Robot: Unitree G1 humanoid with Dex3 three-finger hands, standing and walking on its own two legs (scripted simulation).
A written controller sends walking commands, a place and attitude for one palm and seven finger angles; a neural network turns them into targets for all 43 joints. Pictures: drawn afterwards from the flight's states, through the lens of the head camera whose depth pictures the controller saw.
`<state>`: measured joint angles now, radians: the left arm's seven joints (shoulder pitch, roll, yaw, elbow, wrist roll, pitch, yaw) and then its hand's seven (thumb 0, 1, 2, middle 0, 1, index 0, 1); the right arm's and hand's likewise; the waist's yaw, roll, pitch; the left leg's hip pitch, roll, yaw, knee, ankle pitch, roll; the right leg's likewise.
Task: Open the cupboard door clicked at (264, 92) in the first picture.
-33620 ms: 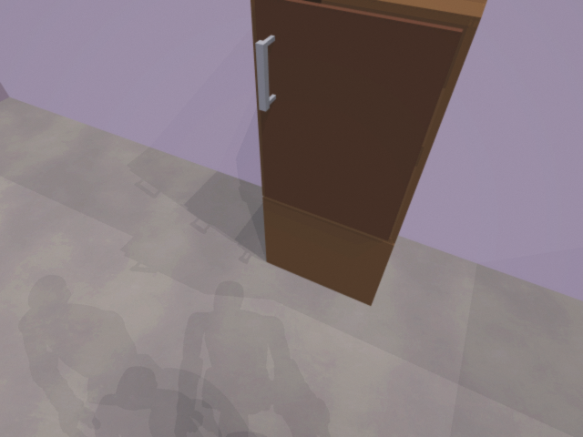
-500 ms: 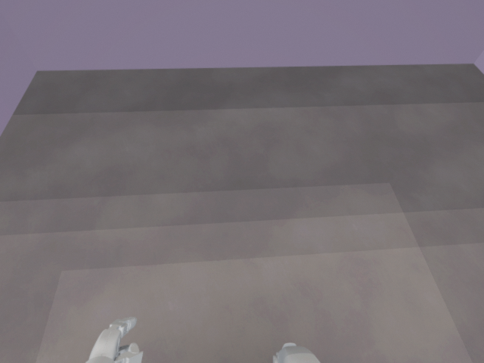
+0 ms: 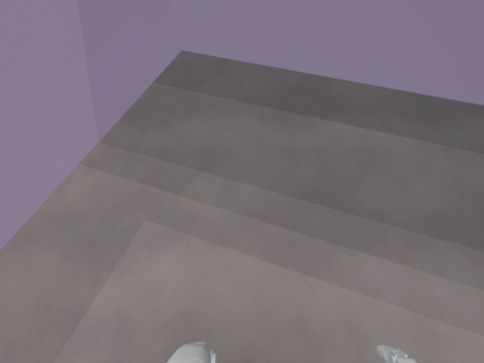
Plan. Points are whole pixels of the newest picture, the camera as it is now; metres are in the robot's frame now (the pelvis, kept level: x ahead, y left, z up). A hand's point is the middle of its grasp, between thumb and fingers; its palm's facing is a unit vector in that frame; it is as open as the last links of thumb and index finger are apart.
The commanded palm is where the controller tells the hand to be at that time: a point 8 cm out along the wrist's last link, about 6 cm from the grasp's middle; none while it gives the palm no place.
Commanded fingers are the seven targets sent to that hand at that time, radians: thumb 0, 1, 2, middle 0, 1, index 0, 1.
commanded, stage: turn to face it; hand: left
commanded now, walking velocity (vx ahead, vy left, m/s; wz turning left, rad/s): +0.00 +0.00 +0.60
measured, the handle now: out of the picture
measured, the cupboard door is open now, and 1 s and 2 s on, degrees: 42 42 42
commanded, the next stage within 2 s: none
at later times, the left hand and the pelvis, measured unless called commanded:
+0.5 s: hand out of the picture +0.08 +0.25 -0.16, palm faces +0.24 -0.94 -0.24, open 7.4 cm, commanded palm none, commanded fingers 0.00 0.90 0.90 -0.20 -0.30 -0.20 -0.30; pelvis +0.00 +0.03 +0.00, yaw +15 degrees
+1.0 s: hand out of the picture -0.07 +0.21 -0.17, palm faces +0.57 -0.78 -0.25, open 7.3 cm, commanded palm none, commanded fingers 0.00 0.90 0.90 -0.20 -0.30 -0.20 -0.30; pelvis +0.00 +0.01 -0.01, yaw +35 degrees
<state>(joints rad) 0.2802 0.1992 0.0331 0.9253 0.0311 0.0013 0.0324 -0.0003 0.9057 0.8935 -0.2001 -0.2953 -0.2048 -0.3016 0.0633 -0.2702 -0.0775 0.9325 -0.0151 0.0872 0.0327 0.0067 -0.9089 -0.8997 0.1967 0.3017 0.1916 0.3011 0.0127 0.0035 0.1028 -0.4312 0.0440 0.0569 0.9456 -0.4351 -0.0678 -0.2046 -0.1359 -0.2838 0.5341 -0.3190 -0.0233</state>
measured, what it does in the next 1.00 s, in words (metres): steps on the spot, turning left: left foot, then right foot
